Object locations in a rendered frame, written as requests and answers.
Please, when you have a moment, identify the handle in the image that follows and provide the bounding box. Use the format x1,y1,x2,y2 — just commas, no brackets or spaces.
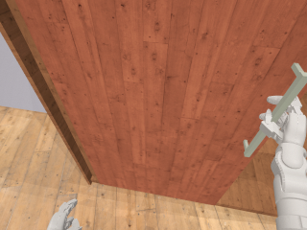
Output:
243,62,307,157

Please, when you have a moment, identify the robot right forearm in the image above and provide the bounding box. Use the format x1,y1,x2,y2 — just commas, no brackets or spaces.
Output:
271,143,307,230

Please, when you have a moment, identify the robot right hand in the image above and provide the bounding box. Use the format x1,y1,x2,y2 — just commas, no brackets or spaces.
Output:
259,95,307,147

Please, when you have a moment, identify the robot left hand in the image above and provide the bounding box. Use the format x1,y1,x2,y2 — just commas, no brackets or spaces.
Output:
47,198,83,230

